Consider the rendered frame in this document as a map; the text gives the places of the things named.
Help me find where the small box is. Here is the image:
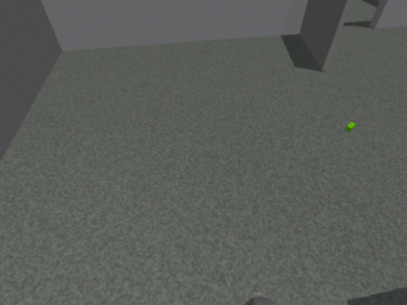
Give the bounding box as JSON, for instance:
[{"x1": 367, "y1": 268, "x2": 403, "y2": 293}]
[{"x1": 345, "y1": 122, "x2": 356, "y2": 132}]

